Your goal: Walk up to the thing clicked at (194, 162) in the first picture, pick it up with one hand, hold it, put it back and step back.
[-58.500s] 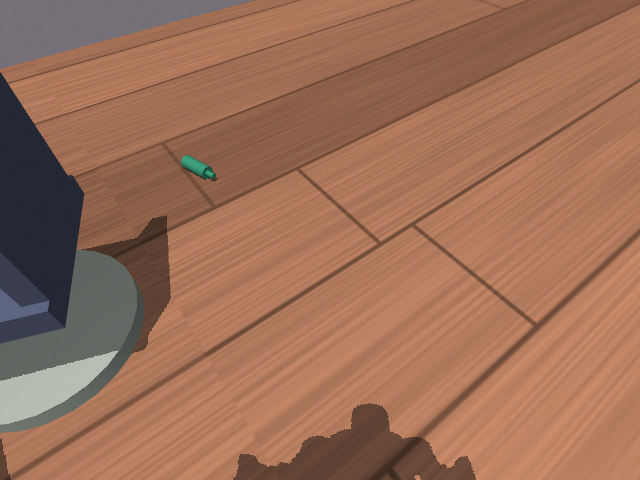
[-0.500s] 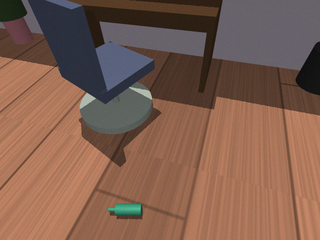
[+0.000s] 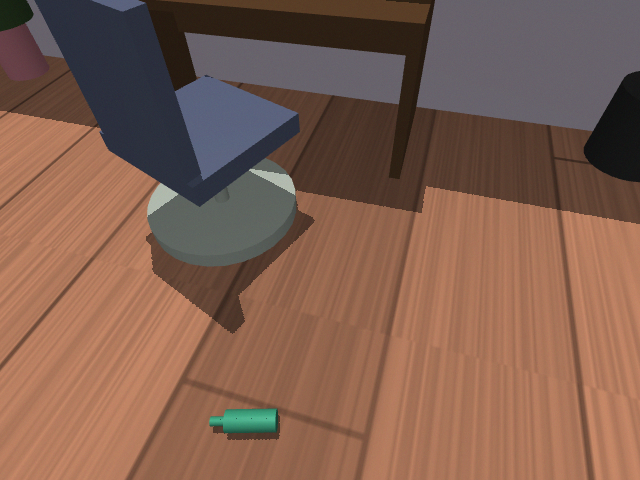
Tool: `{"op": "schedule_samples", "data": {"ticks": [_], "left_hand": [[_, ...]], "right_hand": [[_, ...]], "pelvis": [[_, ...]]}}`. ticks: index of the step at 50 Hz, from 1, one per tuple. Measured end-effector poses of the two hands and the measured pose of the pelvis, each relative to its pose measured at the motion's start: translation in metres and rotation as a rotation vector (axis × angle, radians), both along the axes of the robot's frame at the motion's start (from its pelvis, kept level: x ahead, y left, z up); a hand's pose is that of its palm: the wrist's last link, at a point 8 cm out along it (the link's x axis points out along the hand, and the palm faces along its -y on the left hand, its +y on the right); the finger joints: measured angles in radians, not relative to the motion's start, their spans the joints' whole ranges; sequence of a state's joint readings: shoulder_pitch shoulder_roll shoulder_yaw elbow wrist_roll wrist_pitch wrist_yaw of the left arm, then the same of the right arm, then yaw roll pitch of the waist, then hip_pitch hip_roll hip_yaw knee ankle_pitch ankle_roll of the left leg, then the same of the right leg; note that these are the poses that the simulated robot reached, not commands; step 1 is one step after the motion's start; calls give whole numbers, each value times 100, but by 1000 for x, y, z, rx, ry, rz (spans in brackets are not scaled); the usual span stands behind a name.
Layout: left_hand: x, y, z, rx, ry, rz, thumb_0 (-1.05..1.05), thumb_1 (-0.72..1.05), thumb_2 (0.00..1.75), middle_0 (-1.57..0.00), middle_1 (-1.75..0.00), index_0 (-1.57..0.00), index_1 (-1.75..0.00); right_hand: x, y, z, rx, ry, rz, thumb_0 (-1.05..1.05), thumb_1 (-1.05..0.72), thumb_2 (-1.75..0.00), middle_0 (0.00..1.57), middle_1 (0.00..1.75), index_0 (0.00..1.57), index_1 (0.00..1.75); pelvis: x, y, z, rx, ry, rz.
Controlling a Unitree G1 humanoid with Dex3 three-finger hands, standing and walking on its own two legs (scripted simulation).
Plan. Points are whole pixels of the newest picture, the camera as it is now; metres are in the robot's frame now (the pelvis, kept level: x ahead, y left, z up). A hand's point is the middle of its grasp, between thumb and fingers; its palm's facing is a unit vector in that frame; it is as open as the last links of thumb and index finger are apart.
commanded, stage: stand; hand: left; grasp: from above
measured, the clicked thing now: (243, 420) +0.40 +0.28 -0.75
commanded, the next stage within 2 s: step back in 0.96 s
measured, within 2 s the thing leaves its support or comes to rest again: neither
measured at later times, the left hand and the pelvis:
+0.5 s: hand out of the picture +0.08 +0.25 -0.16, palm faces +0.01 -0.94 -0.33, open 7.4 cm; pelvis +0.00 +0.00 +0.00, yaw +0 degrees
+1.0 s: hand out of the picture +0.07 +0.25 -0.16, palm faces +0.00 -0.94 -0.33, open 7.4 cm; pelvis +0.00 +0.00 +0.00, yaw +0 degrees
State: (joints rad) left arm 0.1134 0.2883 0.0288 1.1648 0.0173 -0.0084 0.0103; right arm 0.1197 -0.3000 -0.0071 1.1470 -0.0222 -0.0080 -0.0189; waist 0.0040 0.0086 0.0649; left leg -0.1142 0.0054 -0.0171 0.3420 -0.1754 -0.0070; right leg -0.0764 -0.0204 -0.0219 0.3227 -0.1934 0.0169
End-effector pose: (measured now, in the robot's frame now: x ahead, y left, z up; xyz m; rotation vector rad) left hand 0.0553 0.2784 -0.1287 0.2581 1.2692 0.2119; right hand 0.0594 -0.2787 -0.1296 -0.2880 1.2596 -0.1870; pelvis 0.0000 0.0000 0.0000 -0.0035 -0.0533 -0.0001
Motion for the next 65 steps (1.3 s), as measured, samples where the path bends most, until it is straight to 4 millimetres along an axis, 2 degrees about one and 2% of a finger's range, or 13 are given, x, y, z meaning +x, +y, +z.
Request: {"op": "schedule_samples", "data": {"ticks": [10, 21, 49, 59, 65], "left_hand": [[13, 5, 3, 9, -18, -1, 1, 91, 90, -20, -30, -20, -30], [15, 12, 6, 24, -27, -8, 1, 91, 90, -20, -30, -20, -30], [4, 13, 6, 23, -6, -19, 1, 91, 90, -20, -30, -20, -30], [13, 36, 0, 74, -61, -44, 1, 91, 90, -20, -30, -20, -30], [20, 53, -13, 84, -126, -88, 1, 90, 90, -20, -30, -20, -30]], "right_hand": [[13, -2, 3, -8, -21, 2, 0, -90, -90, 20, 30, 21, 30], [17, -8, 7, -23, -39, 1, 0, -90, -90, 20, 30, 21, 30], [0, -14, 5, -18, 5, -3, 1, -90, -90, 20, 30, 21, 30], [1, -32, 1, -66, -34, -9, 0, -90, -90, 20, 30, 21, 30], [-17, -31, -2, -108, -64, 1, 0, -90, -90, 20, 30, 21, 30]], "pelvis": [[5, 1, 0, 2, 0, -4], [5, 1, 1, 1, -1, -5], [1, -1, 0, 2, 12, -1], [-32, 3, -16, -9, 22, 4], [-53, 18, -34, -7, 5, 9]]}}
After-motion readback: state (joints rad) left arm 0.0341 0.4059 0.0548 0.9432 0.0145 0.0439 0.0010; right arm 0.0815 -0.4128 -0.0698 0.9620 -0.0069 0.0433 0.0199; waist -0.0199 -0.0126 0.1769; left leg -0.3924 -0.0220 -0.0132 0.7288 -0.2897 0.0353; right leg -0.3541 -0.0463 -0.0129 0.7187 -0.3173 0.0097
